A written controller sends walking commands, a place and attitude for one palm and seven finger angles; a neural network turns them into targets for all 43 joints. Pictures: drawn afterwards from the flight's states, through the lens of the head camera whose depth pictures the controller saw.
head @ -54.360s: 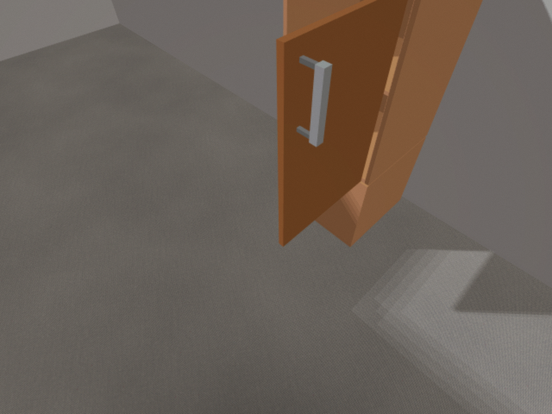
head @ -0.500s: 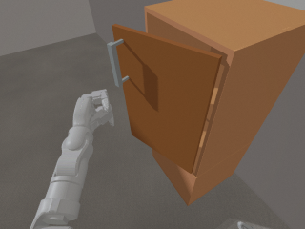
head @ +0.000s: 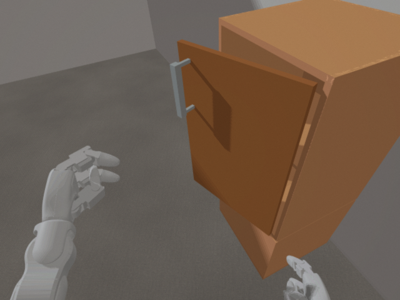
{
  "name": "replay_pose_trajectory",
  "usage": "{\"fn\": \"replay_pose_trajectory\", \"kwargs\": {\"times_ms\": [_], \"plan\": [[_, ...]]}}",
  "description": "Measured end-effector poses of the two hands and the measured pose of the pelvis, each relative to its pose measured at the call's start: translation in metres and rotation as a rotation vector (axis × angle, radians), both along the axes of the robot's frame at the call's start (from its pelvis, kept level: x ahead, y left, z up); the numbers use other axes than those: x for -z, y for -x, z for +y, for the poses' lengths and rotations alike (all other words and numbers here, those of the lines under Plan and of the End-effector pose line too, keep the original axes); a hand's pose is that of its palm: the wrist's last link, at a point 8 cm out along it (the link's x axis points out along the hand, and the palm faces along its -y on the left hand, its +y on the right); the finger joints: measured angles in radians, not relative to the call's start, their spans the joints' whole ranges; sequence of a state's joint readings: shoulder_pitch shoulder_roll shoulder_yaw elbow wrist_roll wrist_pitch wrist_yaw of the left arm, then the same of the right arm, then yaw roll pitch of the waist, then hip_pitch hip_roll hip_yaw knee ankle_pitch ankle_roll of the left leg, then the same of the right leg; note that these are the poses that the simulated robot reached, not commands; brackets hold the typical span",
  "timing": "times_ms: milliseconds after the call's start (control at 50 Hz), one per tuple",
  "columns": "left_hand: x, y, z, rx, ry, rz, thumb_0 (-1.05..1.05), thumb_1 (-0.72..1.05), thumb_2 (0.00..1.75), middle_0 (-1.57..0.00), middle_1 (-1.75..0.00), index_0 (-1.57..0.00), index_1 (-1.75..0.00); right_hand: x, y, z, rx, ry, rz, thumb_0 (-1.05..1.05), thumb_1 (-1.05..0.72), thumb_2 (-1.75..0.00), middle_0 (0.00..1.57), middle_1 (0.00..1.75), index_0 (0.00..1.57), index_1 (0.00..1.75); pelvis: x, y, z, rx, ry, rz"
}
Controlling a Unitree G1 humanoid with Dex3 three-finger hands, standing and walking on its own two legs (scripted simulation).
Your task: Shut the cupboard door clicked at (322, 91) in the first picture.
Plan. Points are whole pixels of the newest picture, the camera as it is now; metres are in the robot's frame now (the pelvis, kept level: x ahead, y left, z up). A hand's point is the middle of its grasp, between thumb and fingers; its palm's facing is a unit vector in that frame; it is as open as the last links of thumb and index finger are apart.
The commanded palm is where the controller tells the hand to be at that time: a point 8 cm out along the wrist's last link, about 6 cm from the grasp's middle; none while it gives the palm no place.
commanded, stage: draw the hand back to the body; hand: left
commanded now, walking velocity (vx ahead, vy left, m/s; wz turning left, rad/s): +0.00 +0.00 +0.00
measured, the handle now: (184, 89) +0.63 +0.11 +0.12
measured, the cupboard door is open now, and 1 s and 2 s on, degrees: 20 20 20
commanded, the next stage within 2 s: step back with the hand held close in 0.66 s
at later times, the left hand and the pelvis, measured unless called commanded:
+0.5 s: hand (43, 219) +0.19 +0.27 +0.15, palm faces +0.46 -0.80 -0.38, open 7.2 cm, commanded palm +0.14 +0.31 +0.17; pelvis +0.00 +0.00 +0.00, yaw +0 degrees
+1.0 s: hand (44, 211) +0.20 +0.27 +0.15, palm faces +0.37 -0.79 -0.48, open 7.4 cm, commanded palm +0.15 +0.31 +0.17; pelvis +0.00 +0.02 -0.01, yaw -1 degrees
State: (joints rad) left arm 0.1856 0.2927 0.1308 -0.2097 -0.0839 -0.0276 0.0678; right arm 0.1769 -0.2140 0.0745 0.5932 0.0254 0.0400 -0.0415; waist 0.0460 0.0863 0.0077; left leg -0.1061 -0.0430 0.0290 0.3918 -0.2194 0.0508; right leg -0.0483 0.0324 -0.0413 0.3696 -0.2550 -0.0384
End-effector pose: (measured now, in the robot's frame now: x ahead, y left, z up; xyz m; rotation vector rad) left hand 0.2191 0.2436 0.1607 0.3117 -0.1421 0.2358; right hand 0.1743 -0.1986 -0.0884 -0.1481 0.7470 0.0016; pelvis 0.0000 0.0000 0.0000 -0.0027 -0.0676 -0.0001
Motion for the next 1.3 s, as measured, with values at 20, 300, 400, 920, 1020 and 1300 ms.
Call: {"fn": "replay_pose_trajectory", "kwargs": {"times_ms": [20, 300, 400, 920, 1020, 1300], "plan": [[-0.001, 0.004, 0.004, -0.012, -0.009, 0.000, 0.02, 0.89, 0.90, -0.80, -0.94, -0.80, -0.95, 0.003, 0.004, -0.002, 0.008, 0.001, 0.014, 0.01, -0.90, -0.90, 0.20, 0.30, 0.20, 0.30, 0.000, -0.001, 0.000, 0.001, 0.000, 0.000], [-0.010, 0.061, 0.052, -0.181, -0.140, 0.026, 0.02, 0.89, 0.90, -0.42, -0.52, -0.42, -0.53, 0.002, 0.011, -0.034, 0.099, 0.061, 0.004, 0.01, -0.91, -0.90, 0.20, 0.30, 0.20, 0.30, 0.002, -0.009, 0.002, 0.009, 0.006, 0.009], [-0.011, 0.074, 0.061, -0.238, -0.145, 0.013, 0.02, 0.89, 0.90, -0.30, -0.40, -0.31, -0.41, -0.004, -0.002, -0.031, 0.076, 0.072, -0.043, 0.01, -0.91, -0.90, 0.20, 0.30, 0.20, 0.30, 0.002, -0.007, 0.004, -0.001, 0.007, 0.006], [-0.018, 0.056, 0.066, -0.187, -0.195, -0.007, 0.02, 0.89, 0.90, -0.21, -0.30, -0.21, -0.30, 0.001, 0.001, -0.020, 0.084, 0.065, 0.006, 0.01, -0.90, -0.90, 0.20, 0.30, 0.20, 0.30, 0.003, -0.007, 0.011, 0.005, 0.018, 0.056], [-0.010, 0.055, 0.068, -0.146, -0.215, 0.035, 0.02, 0.89, 0.90, -0.21, -0.30, -0.21, -0.30, 0.001, 0.012, -0.031, 0.151, 0.093, 0.029, 0.01, -0.91, -0.90, 0.20, 0.30, 0.20, 0.30, 0.006, -0.002, 0.018, 0.019, 0.017, 0.078], [-0.009, 0.092, 0.089, -0.122, -0.242, -0.043, 0.02, 0.89, 0.90, -0.22, -0.30, -0.22, -0.30, -0.010, 0.061, -0.020, 0.178, 0.159, 0.011, 0.01, -0.91, -0.90, 0.20, 0.30, 0.20, 0.30, 0.013, 0.040, 0.033, 0.029, 0.028, 0.082]]}}
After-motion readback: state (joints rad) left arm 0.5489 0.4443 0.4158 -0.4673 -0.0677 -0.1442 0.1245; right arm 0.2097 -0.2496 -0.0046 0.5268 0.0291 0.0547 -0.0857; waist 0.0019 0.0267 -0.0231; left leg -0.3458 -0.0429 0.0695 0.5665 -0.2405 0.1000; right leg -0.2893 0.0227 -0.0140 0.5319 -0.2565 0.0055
